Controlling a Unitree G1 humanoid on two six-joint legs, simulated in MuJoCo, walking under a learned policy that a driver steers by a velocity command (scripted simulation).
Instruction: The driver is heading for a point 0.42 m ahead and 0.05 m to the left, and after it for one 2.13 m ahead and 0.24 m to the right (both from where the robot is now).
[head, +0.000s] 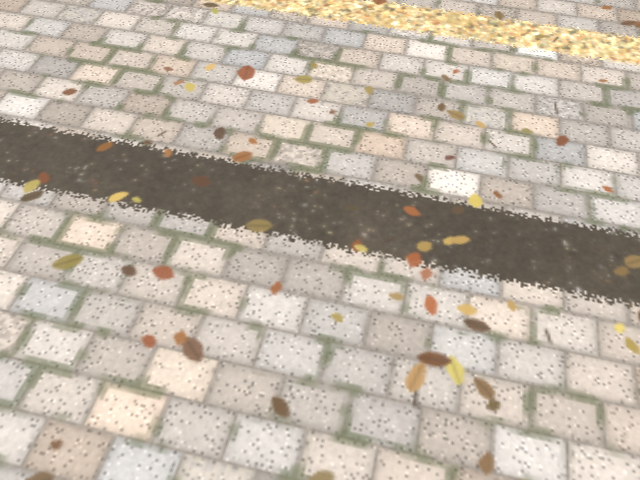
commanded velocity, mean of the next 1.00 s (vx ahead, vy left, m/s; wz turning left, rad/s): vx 0.26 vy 0.00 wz -0.03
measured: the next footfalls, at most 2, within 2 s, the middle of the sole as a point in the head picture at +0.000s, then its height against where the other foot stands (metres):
left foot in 0.08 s outside the picture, level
right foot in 0.56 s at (365, 467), level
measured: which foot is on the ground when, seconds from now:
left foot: up 0.00-0.06, down 0.08-0.56, up 0.58-0.98, down 1.00-1.00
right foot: down 0.00-0.10, up 0.12-0.54, down 0.56-1.00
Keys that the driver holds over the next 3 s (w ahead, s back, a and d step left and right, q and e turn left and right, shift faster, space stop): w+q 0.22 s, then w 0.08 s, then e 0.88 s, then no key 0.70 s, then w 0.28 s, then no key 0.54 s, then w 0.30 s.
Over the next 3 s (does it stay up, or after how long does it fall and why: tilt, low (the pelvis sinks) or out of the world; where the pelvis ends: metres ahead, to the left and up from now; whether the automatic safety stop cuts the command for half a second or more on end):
stays up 0.63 0.00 0.02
